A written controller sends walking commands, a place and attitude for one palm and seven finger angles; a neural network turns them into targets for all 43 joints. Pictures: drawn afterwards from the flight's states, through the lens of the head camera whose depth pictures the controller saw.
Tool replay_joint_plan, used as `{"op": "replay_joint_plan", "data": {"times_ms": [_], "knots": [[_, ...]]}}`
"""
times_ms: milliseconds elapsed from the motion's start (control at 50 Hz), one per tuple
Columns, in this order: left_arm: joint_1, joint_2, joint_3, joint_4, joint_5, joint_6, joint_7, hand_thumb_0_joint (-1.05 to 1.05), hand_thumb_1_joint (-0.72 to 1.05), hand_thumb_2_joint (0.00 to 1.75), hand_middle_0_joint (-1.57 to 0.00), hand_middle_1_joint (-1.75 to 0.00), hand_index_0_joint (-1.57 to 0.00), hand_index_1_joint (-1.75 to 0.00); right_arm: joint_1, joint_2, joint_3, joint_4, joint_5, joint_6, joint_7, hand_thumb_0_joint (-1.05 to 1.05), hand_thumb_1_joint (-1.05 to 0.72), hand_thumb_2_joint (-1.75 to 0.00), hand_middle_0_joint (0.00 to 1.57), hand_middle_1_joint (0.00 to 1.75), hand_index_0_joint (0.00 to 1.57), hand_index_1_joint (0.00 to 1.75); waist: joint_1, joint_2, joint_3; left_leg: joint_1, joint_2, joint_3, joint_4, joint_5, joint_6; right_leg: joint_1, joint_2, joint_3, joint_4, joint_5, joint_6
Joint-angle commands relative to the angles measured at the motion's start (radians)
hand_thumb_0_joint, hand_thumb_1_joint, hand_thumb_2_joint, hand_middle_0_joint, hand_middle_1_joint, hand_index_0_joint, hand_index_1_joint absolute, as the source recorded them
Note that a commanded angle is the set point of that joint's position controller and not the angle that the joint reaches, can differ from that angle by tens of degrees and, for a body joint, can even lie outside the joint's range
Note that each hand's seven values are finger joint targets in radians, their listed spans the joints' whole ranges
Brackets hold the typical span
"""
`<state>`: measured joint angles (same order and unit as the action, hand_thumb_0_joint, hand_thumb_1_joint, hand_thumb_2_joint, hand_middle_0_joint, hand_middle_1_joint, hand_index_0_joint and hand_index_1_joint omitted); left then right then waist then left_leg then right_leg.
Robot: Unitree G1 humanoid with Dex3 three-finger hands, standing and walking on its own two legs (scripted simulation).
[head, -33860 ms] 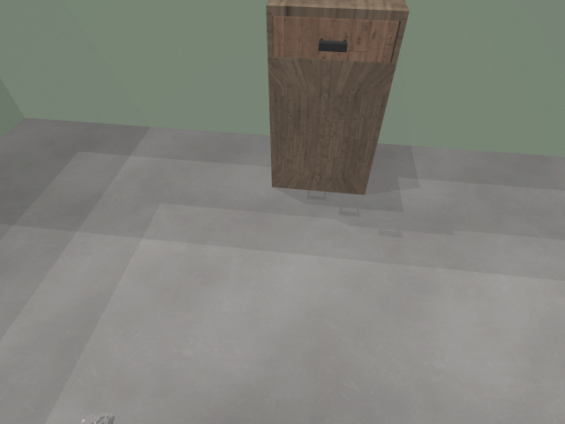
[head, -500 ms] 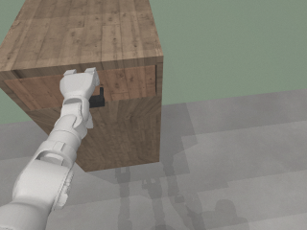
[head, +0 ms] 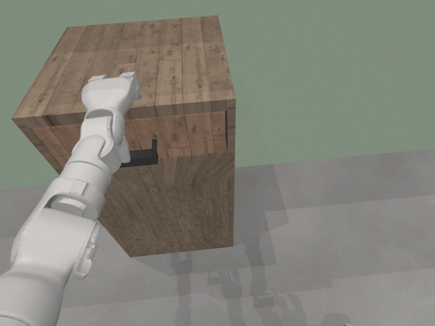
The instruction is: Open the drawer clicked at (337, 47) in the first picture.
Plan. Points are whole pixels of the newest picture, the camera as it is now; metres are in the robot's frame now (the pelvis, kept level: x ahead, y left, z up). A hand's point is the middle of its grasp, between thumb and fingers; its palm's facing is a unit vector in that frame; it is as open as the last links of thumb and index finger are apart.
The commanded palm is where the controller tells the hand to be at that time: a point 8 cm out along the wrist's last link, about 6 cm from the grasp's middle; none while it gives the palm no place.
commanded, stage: lift the hand off the handle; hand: left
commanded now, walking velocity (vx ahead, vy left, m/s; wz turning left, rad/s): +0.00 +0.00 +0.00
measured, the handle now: (136, 151) +0.51 +0.20 +0.00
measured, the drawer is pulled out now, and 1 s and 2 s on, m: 0.00 0.00 0.00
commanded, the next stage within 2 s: draw the hand back to the body in 0.18 s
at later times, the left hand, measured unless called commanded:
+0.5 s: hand (107, 130) +0.45 +0.20 +0.13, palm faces +0.04 -0.05 -1.00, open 13.8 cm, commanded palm +0.40 +0.21 +0.20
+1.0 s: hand (80, 186) +0.31 +0.20 +0.15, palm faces +0.16 -0.81 -0.57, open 13.7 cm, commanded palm +0.26 +0.25 +0.20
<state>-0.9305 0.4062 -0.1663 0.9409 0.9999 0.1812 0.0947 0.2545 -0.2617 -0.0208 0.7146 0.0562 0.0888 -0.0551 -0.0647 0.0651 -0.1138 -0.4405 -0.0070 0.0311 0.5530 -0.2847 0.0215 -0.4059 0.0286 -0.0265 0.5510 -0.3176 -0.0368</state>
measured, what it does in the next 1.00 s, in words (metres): stands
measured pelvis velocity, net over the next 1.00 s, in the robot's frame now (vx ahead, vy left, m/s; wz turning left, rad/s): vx -0.01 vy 0.00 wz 0.01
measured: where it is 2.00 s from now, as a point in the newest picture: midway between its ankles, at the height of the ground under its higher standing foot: outside the picture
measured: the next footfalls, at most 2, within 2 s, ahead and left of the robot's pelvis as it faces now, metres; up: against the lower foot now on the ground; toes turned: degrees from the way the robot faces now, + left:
none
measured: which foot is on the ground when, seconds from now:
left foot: down 0.00-1.00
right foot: down 0.00-1.00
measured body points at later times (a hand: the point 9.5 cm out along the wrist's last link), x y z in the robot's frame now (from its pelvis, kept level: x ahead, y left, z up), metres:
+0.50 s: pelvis +0.01 +0.00 +0.01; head +0.03 -0.03 +0.45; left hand +0.44 +0.20 +0.19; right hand +0.08 -0.26 -0.13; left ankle -0.01 +0.11 -0.73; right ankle -0.03 -0.09 -0.73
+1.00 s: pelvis -0.01 +0.00 +0.01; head -0.01 -0.02 +0.46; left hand +0.29 +0.24 +0.19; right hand +0.23 -0.18 -0.06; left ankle -0.01 +0.11 -0.73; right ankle -0.03 -0.09 -0.73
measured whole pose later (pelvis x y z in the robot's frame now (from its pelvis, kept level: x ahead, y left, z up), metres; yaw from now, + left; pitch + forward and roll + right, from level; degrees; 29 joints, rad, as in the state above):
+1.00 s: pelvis -0.01 +0.00 +0.01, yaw +1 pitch -2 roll +0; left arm -0.18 0.36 0.03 0.03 0.19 0.07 0.00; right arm 0.06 -0.21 0.07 0.58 0.04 0.05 -0.06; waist 0.08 0.07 0.02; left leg -0.15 -0.02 0.02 0.41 -0.23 0.03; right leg -0.10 0.02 -0.04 0.40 -0.26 -0.03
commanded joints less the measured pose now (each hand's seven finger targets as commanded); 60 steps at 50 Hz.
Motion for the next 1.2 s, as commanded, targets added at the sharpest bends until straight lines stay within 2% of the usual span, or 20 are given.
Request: {"op": "replay_joint_plan", "data": {"times_ms": [0,60,100,220,240,280,320,380,420,580,660,760,860,880,900,920,960,1000,1100,1180], "knots": [[-0.529,0.215,0.046,-0.181,0.004,-0.003,-0.004,0.00,-0.50,0.30,-0.30,-1.20,-0.30,-1.20,0.026,-0.133,-0.039,-0.092,0.000,-0.019,-0.009,0.00,-0.90,-0.90,0.20,0.30,0.20,0.30,-0.025,-0.071,-0.327,0.208,-0.014,0.005,-0.018,0.342,0.026,0.118,0.004,0.034,-0.057,0.408,0.017],[-0.553,0.222,0.047,-0.223,-0.003,-0.021,-0.028,0.00,-0.50,0.30,-0.30,-1.20,-0.30,-1.20,0.026,-0.133,-0.038,-0.102,0.001,-0.018,-0.009,0.00,-0.90,-0.90,0.20,0.30,0.20,0.30,-0.018,-0.059,-0.358,0.223,-0.013,0.007,-0.020,0.365,0.027,0.143,0.002,0.037,-0.058,0.432,0.016],[-0.488,0.241,0.069,-0.145,0.004,-0.017,-0.034,0.00,-0.50,0.30,-0.30,-1.20,-0.30,-1.20,0.031,-0.137,-0.034,-0.096,0.002,-0.014,-0.010,0.00,-0.90,-0.90,0.20,0.30,0.20,0.30,-0.012,-0.103,-0.303,0.181,-0.013,0.006,-0.029,0.333,0.025,0.134,0.002,0.034,-0.062,0.410,0.018],[-0.472,0.322,0.137,-0.200,0.010,-0.047,-0.026,0.00,-0.50,0.30,-0.30,-1.20,-0.30,-1.20,0.032,-0.144,-0.036,-0.103,-0.002,-0.010,-0.006,0.00,-0.90,-0.90,0.20,0.30,0.20,0.30,0.010,-0.118,-0.352,0.159,-0.010,0.016,-0.033,0.374,0.026,0.211,-0.005,0.046,-0.059,0.485,0.018],[-0.480,0.297,0.114,-0.233,0.007,-0.053,-0.022,0.00,-0.50,0.30,-0.30,-1.20,-0.30,-1.20,0.030,-0.138,-0.039,-0.112,0.000,-0.014,-0.005,0.00,-0.90,-0.90,0.20,0.30,0.20,0.30,0.009,-0.101,-0.367,0.176,-0.012,0.023,-0.029,0.378,0.029,0.209,-0.004,0.050,-0.057,0.497,0.020],[-0.418,0.342,0.170,-0.282,0.010,-0.064,-0.010,0.00,-0.50,0.30,-0.30,-1.20,-0.30,-1.20,0.026,-0.134,-0.045,-0.116,-0.004,-0.016,-0.002,0.00,-0.90,-0.90,0.20,0.30,0.20,0.30,0.041,-0.069,-0.408,0.198,-0.014,0.027,-0.027,0.412,0.029,0.244,-0.003,0.052,-0.051,0.531,0.015],[-0.313,0.318,0.166,-0.361,0.001,-0.066,-0.010,0.00,-0.50,0.30,-0.30,-1.20,-0.30,-1.20,0.003,-0.130,-0.048,-0.141,-0.005,-0.015,0.006,0.00,-0.90,-0.90,0.20,0.30,0.20,0.30,0.066,-0.053,-0.446,0.221,-0.014,0.026,-0.028,0.486,0.028,0.292,-0.002,0.048,-0.048,0.591,0.009],[-0.167,0.321,0.181,-0.441,-0.012,-0.040,-0.008,0.00,-0.50,0.30,-0.30,-1.20,-0.30,-1.20,-0.045,-0.133,-0.046,-0.157,0.005,-0.008,0.016,0.00,-0.90,-0.90,0.20,0.30,0.20,0.30,0.081,-0.079,-0.371,0.219,-0.013,0.027,-0.046,0.470,0.030,0.285,0.002,0.043,-0.061,0.579,0.013],[-0.137,0.303,0.165,-0.569,-0.029,-0.026,-0.016,0.00,-0.50,0.30,-0.30,-1.20,-0.30,-1.20,-0.079,-0.132,-0.048,-0.173,0.011,-0.007,0.022,0.00,-0.90,-0.90,0.20,0.30,0.20,0.30,0.082,-0.073,-0.388,0.255,-0.012,0.022,-0.050,0.501,0.031,0.305,0.001,0.042,-0.070,0.584,0.010],[-0.004,0.240,0.094,-0.806,-0.051,0.016,-0.049,0.00,-0.50,0.30,-0.30,-1.20,-0.30,-1.20,-0.204,-0.112,-0.021,-0.189,0.017,-0.012,0.009,0.00,-0.90,-0.90,0.20,0.30,0.20,0.30,0.086,-0.032,-0.263,0.335,-0.014,-0.012,-0.092,0.438,0.025,0.222,0.009,0.024,-0.109,0.406,0.004],[0.067,0.263,0.119,-0.842,-0.058,0.016,-0.062,0.00,-0.50,0.30,-0.30,-1.20,-0.30,-1.20,-0.248,-0.105,-0.006,-0.188,0.013,-0.011,-0.002,0.00,-0.90,-0.90,0.20,0.30,0.20,0.30,0.096,-0.044,-0.225,0.343,-0.018,-0.016,-0.107,0.387,0.018,0.225,0.006,0.021,-0.124,0.356,0.003],[0.199,0.232,0.111,-0.930,-0.067,0.010,-0.084,0.00,-0.50,0.30,-0.30,-1.20,-0.30,-1.20,-0.303,-0.091,0.010,-0.206,0.004,-0.010,0.001,0.00,-0.90,-0.90,0.20,0.30,0.20,0.30,0.118,-0.056,-0.185,0.354,-0.021,-0.022,-0.124,0.388,0.012,0.245,0.004,0.015,-0.138,0.352,0.002],[0.313,0.267,0.152,-1.031,-0.067,0.009,-0.103,0.00,-0.50,0.30,-0.30,-1.20,-0.30,-1.20,-0.336,-0.084,0.023,-0.213,-0.008,-0.007,0.004,0.00,-0.90,-0.90,0.20,0.30,0.20,0.30,0.128,-0.048,-0.161,0.359,-0.022,-0.021,-0.137,0.389,0.008,0.271,0.003,0.014,-0.156,0.355,0.002],[0.218,-0.041,0.183,-1.102,-0.818,-0.104,-0.081,0.00,-0.47,0.32,-0.30,-1.18,-0.30,-1.18,-0.248,-0.009,0.038,-0.310,0.007,-0.048,0.006,0.00,-0.90,-0.90,0.20,0.30,0.20,0.30,0.037,-0.131,-0.016,0.451,0.004,0.009,-0.139,0.289,0.036,0.220,0.008,-0.004,-0.218,0.338,0.005],[0.323,0.060,0.246,-1.086,-0.878,-0.155,-0.060,0.00,-0.43,0.33,-0.29,-1.15,-0.29,-1.15,-0.277,-0.040,0.048,-0.288,-0.010,-0.075,0.000,0.00,-0.90,-0.90,0.20,0.30,0.20,0.30,0.065,-0.182,-0.049,0.469,0.009,-0.002,-0.147,0.250,0.038,0.256,0.015,0.009,-0.207,0.324,0.008],[0.445,0.106,0.362,-1.096,-0.972,-0.183,-0.048,0.00,-0.40,0.34,-0.29,-1.13,-0.29,-1.13,-0.269,-0.060,0.047,-0.278,-0.018,-0.083,-0.018,0.00,-0.90,-0.90,0.20,0.30,0.20,0.30,0.091,-0.189,-0.051,0.457,0.014,0.000,-0.164,0.250,0.033,0.284,0.013,0.008,-0.227,0.315,0.012],[0.455,0.113,0.407,-1.243,-1.038,-0.226,-0.032,0.00,-0.32,0.37,-0.29,-1.09,-0.29,-1.09,-0.256,-0.058,0.053,-0.281,-0.030,-0.108,-0.027,0.00,-0.90,-0.90,0.20,0.30,0.20,0.30,0.103,-0.055,-0.122,0.476,0.014,-0.002,-0.183,0.316,0.010,0.358,0.000,0.008,-0.214,0.374,0.011],[0.535,0.115,0.449,-1.266,-1.056,-0.246,-0.013,0.00,-0.26,0.40,-0.28,-1.04,-0.28,-1.04,-0.237,-0.055,0.054,-0.263,-0.041,-0.129,-0.028,0.00,-0.90,-0.90,0.20,0.30,0.20,0.30,0.107,0.038,-0.104,0.476,0.019,-0.003,-0.190,0.353,-0.006,0.365,-0.004,0.009,-0.218,0.392,0.006],[0.731,0.071,0.444,-1.373,-1.074,-0.289,0.000,0.00,-0.08,0.48,-0.27,-0.93,-0.27,-0.93,-0.226,-0.057,0.044,-0.259,-0.050,-0.176,-0.019,0.00,-0.90,-0.90,0.20,0.30,0.20,0.30,0.111,0.061,-0.050,0.451,0.031,-0.009,-0.212,0.371,-0.017,0.368,-0.008,0.007,-0.231,0.383,0.004],[0.902,0.056,0.450,-1.433,-1.082,-0.310,-0.003,0.00,0.06,0.54,-0.26,-0.84,-0.26,-0.84,-0.225,-0.065,0.029,-0.258,-0.050,-0.198,-0.011,0.00,-0.90,-0.90,0.20,0.30,0.20,0.30,0.114,-0.005,-0.033,0.436,0.033,-0.004,-0.207,0.375,-0.011,0.369,-0.010,0.009,-0.234,0.396,0.011]]}}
